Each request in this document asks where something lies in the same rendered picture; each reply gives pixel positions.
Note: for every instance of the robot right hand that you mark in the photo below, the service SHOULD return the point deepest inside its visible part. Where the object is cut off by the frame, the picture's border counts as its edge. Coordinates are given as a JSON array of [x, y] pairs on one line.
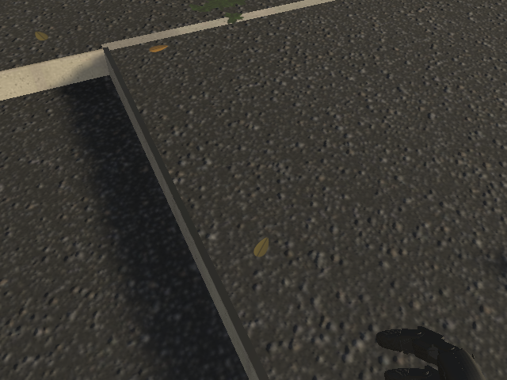
[[453, 363]]

